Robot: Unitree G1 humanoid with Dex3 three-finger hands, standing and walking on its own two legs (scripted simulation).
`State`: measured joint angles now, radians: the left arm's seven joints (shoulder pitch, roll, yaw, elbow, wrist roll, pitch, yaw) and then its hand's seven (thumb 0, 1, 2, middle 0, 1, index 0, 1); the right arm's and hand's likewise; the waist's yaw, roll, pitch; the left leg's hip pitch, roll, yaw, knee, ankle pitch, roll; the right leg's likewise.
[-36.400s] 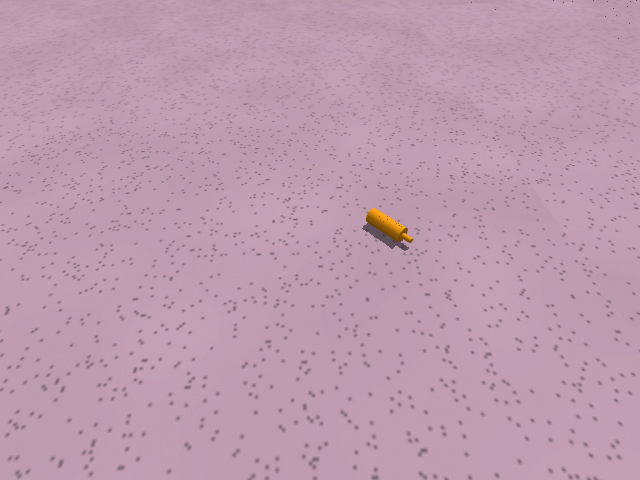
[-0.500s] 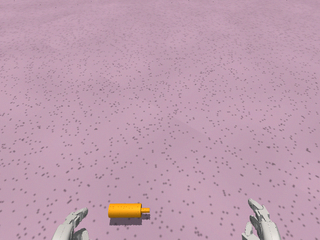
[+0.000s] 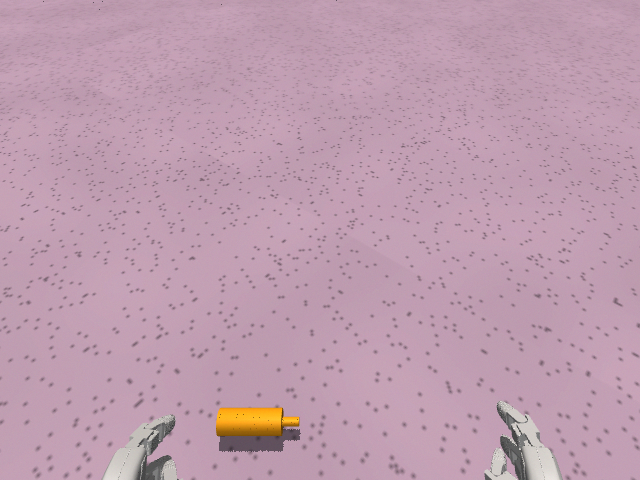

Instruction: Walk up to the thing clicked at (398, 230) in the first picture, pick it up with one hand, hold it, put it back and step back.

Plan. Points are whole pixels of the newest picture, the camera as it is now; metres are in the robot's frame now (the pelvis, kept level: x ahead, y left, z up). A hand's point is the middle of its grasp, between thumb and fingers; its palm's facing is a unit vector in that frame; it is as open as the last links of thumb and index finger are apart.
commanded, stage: home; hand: left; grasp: from above
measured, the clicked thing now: (259, 421) +0.44 +0.18 -0.68
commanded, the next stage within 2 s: stand in 0.46 s
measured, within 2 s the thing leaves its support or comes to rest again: neither
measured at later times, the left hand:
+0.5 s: hand out of the picture +0.16 +0.18 -0.05, palm faces +0.04 -0.98 -0.20, open 7.4 cm
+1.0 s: hand out of the picture +0.06 +0.24 -0.11, palm faces +0.02 -0.95 -0.32, open 7.3 cm
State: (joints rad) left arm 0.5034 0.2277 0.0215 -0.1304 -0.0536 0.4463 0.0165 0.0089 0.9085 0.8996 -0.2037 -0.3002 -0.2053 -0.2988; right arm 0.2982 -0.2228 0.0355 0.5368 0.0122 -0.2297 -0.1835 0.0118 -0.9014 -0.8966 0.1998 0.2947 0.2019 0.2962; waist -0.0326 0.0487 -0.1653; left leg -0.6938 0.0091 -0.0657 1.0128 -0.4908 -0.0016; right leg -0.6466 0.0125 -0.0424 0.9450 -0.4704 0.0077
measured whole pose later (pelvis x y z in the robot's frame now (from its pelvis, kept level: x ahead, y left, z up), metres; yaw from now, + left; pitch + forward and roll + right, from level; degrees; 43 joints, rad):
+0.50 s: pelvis +0.00 +0.00 +0.00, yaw +0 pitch +10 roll -3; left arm 0.51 0.23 0.02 -0.13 -0.06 0.44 0.02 0.01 0.91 0.90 -0.20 -0.30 -0.21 -0.30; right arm 0.30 -0.22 0.04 0.53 0.01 -0.22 -0.18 0.01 -0.90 -0.90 0.20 0.29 0.20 0.30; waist -0.04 0.05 -0.17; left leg -0.70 0.01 -0.07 1.02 -0.49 0.00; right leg -0.65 0.01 -0.04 0.94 -0.47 0.01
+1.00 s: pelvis +0.00 +0.01 +0.05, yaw +0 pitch -2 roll +0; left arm 0.23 0.28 0.04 0.96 0.04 0.02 0.03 0.01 0.91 0.90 -0.20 -0.30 -0.21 -0.30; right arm 0.19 -0.29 -0.03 0.98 -0.04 -0.01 -0.03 0.01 -0.90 -0.90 0.20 0.29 0.20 0.30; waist 0.02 0.00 0.05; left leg -0.23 -0.02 -0.02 0.56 -0.29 0.02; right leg -0.22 -0.03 0.00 0.55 -0.30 0.02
